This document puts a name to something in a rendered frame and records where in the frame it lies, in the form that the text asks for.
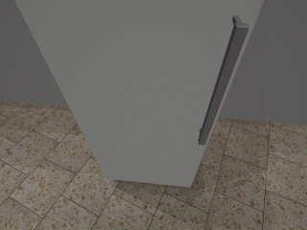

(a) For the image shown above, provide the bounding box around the handle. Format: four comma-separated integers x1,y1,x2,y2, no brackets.
198,15,249,146

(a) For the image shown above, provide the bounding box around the fridge door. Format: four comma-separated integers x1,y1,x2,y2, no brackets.
14,0,264,188

